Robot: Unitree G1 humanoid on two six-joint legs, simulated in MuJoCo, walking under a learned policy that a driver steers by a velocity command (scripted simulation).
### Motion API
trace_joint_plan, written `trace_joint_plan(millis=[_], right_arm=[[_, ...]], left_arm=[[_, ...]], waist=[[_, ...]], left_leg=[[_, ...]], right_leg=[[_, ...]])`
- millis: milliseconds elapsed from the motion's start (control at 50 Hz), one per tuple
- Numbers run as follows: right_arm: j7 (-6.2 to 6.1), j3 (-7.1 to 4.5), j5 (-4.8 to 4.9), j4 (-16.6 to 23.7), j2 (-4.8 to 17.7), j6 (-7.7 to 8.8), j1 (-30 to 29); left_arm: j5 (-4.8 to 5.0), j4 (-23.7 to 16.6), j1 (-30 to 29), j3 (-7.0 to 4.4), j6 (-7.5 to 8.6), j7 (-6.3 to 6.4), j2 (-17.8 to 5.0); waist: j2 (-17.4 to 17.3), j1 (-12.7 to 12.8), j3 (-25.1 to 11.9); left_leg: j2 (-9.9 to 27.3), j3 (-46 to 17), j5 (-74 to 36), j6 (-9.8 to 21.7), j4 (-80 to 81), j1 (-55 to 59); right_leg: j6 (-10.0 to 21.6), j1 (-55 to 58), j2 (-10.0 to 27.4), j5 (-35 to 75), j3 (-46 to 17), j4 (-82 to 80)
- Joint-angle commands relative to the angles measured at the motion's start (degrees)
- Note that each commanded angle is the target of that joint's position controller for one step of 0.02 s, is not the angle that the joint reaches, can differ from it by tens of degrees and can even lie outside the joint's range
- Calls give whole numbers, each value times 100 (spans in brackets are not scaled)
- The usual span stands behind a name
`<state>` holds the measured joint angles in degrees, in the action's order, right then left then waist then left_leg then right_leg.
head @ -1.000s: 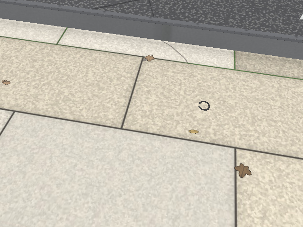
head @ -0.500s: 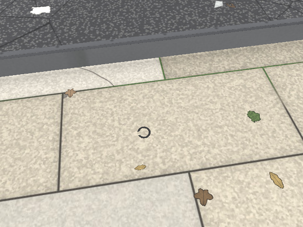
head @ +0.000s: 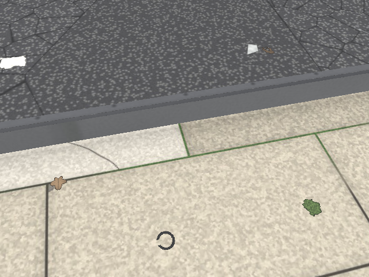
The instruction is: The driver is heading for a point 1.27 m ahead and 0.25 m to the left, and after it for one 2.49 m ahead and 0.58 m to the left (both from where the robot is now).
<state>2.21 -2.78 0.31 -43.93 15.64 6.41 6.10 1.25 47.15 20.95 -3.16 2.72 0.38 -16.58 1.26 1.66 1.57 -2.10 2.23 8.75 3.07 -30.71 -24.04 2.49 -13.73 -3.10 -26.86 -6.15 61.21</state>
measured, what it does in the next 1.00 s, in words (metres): walks ahead: right foot, then left foot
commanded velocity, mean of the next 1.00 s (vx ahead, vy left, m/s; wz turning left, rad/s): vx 0.50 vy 0.00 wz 0.08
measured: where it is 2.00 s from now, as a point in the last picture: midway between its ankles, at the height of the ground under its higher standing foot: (149, 145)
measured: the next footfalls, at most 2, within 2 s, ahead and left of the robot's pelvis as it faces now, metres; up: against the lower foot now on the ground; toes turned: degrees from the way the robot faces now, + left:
right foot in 0.44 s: +0.42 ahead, -0.14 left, +0.00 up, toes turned -1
left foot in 0.98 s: +0.70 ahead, +0.11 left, +0.00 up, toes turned +9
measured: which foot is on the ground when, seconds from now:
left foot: down 0.00-0.44, up 0.46-0.96, down 0.98-1.00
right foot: up 0.00-0.42, down 0.44-0.98, up 1.00-1.00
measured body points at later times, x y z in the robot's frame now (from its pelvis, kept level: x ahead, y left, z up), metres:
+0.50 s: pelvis +0.29 -0.04 +0.00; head +0.32 -0.06 +0.45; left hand +0.49 +0.20 -0.08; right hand +0.29 -0.33 -0.14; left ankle +0.11 +0.09 -0.66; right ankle +0.38 -0.14 -0.73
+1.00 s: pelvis +0.56 +0.00 -0.01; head +0.60 +0.02 +0.44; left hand +0.55 +0.29 -0.14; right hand +0.80 -0.22 -0.10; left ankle +0.66 +0.10 -0.73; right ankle +0.39 -0.14 -0.70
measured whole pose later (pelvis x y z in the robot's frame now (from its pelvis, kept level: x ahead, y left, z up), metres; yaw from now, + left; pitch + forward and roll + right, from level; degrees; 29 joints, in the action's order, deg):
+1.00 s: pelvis +0.56 +0.00 -0.01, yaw +9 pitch +2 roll -1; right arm 3.0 -2.7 1.1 -42.9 16.2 3.7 4.1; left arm -0.3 51.2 18.1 -3.7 2.5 1.0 -17.3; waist -0.4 2.5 1.5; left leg -0.7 1.8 6.9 5.3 -33.7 -29.4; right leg -1.1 0.0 2.2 -26.8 7.7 34.0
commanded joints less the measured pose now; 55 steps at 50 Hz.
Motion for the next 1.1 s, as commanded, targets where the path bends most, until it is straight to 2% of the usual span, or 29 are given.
trace_joint_plan(millis=[20,60,100,160,240,320,380,400,420,440,460,480,500,520,540,560,640,740,820,880,920,960,980,1000,1020,1040,1060,1080,1100], right_arm=[[-52,-171,-32,36,668,-59,789],[-47,-111,-99,33,550,-29,626],[-58,-128,-38,-50,640,8,668],[-126,-185,-12,-165,860,-13,810],[-177,-193,59,-337,958,-83,1165],[-193,-207,96,-568,1013,-200,1560],[-238,-257,106,-639,1128,-302,1524],[-252,-267,112,-624,1175,-331,1401],[-264,-222,90,-602,1071,-358,1364],[-277,-98,-40,-455,799,-347,1385],[-221,115,-40,-374,98,-217,2137],[-174,-3,70,-471,671,-100,1828],[-141,-94,206,-280,980,-20,1260],[-158,-81,188,-212,925,10,924],[-173,-100,94,-192,875,-2,780],[-175,-116,56,-218,823,-57,873],[-207,-50,-6,-196,498,-258,830],[-124,3,33,-24,387,-246,26],[-44,28,93,234,382,-237,-599],[59,13,92,434,439,-226,-827],[119,-49,68,477,570,-220,-635],[98,-283,68,223,933,-243,551],[21,-476,75,9,1389,-277,1567],[-9,-601,116,-14,1973,-280,1777],[-29,-446,120,68,1435,-260,1865],[-62,-378,66,102,1202,-224,1608],[-79,-359,47,185,1113,-195,1279],[-85,-319,44,273,973,-193,932],[-108,-270,-12,358,852,-194,737]], left_arm=[[-19,-698,-619,-149,237,-17,-746],[-59,-633,-408,-159,174,-21,-584],[-76,-616,-353,-115,106,-10,-400],[-120,-786,-904,-59,108,-2,-299],[-86,-945,-1688,15,190,-85,-150],[-27,-1150,-2249,11,240,-196,-225],[-40,-1164,-2097,-50,272,-261,-409],[-59,-1054,-1677,-118,280,-254,-534],[-81,-792,-849,-254,275,-215,-783],[-142,-593,190,-373,254,-155,-1177],[-134,-460,462,-464,219,-166,-1637],[-59,-481,515,-318,200,-169,-1038],[-68,-536,64,-234,208,-149,-844],[-103,-586,-309,-198,206,-140,-755],[-141,-601,-588,-157,214,-156,-617],[-195,-615,-746,-114,240,-163,-491],[-121,-442,-744,-165,344,-156,-650],[-158,-213,-553,-198,330,-67,-814],[-117,82,-181,-231,286,-42,-899],[-72,199,-145,-271,178,-10,-950],[-61,188,-282,-308,101,37,-1064],[-82,110,-421,-307,-4,115,-1088],[-181,-35,-350,-218,-6,172,-937],[-320,-293,203,59,158,53,-143],[-152,-245,-271,-5,396,-40,-553],[54,-425,-784,-74,548,-108,-842],[34,-489,-1008,-42,616,-87,-783],[-107,-483,-1111,-72,619,-42,-788],[-186,-500,-1066,-111,568,-15,-829]], waist=[[-359,-493,-327],[-575,-212,-250],[-614,-131,-211],[-476,-238,-60],[-446,-531,50],[-472,-674,198],[-580,-436,71],[-616,-156,-181],[-516,237,-719],[9,610,-1590],[1557,230,-2280],[1099,489,-2260],[789,451,-1337],[364,303,-876],[204,142,-519],[295,-51,-437],[263,-257,-206],[196,8,36],[129,263,213],[134,259,277],[262,77,87],[240,-565,-641],[-265,-944,-1276],[-1783,-470,-1835],[-1244,-806,-2223],[-1002,-863,-1485],[-468,-690,-1071],[-173,-484,-701],[-265,-282,-618]], left_leg=[[1786,-2607,635,1049,1675,2418],[1522,-2078,-125,1011,1947,1764],[1465,-1678,-636,1099,2149,1515],[1373,-1197,-1141,1082,2336,1503],[1125,-661,-1202,843,2346,1548],[1458,-781,-1230,794,2088,2250],[1663,-837,-2054,643,1588,2742],[1566,-715,-2922,551,1089,2735],[1282,-494,-3406,401,122,2460],[961,-259,-2123,195,-1555,1367],[-109,-194,1694,-173,-3555,-962],[83,-906,2474,-133,-4244,-1675],[378,-830,2029,-61,-4338,-2054],[652,-667,1509,-63,-4096,-1922],[810,-613,1188,-112,-3738,-1733],[950,-655,961,-144,-3533,-1377],[1047,-557,454,-360,-2742,-1211],[915,-423,-1215,-386,-1064,-1165],[749,-397,-1426,-237,-430,-1258],[671,-347,-866,-23,-186,-1486],[440,-61,-302,152,-154,-1065],[-38,271,-241,420,54,607],[490,-736,-342,757,51,2364],[1895,-3882,682,1886,540,4448],[2078,-4857,1268,1964,1285,4838],[1900,-4000,860,1676,1376,4316],[1673,-3351,232,1501,1371,3548],[1509,-2875,-477,1399,1465,2732],[1383,-2607,-983,1374,1585,2200]], right_leg=[[-31,-2760,710,605,28,830],[-86,-2213,937,938,63,384],[-198,-2155,1019,1048,183,-5],[-348,-2400,1077,1902,292,-997],[-357,-1993,838,3137,532,-2452],[-226,-2116,710,3051,508,-3033],[8,-1785,588,2406,552,-3274],[126,-1141,430,2327,707,-3407],[306,63,343,2438,800,-3465],[673,1816,1257,2689,-183,-3190],[1642,3710,2520,1584,-2882,-3729],[1609,3677,2498,717,-3482,-4222],[1348,2949,2297,832,-2636,-4357],[1211,2163,2058,1361,-1994,-4481],[1156,1489,1870,1935,-1553,-4652],[1108,1053,1721,2309,-1247,-4819],[1227,410,1608,2805,-584,-5326],[921,483,1376,2852,375,-5548],[803,1138,1612,2799,707,-5513],[650,1860,1845,3229,852,-5187],[500,2095,1869,4738,1037,-4591],[228,1796,1587,6288,1435,-2868],[8,545,1345,5121,1518,-1202],[-411,-2154,135,495,1264,874],[-348,-2956,68,-542,136,1586],[-209,-3357,392,-34,27,1537],[-157,-3168,638,415,88,1143],[-209,-2839,794,634,125,624],[-254,-2411,902,767,93,361]])
Keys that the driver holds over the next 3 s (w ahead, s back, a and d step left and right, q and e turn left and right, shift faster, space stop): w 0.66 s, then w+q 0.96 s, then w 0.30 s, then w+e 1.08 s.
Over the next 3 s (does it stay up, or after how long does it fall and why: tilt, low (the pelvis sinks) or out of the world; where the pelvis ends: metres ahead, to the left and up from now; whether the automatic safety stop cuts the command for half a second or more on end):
stays up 1.52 0.52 0.16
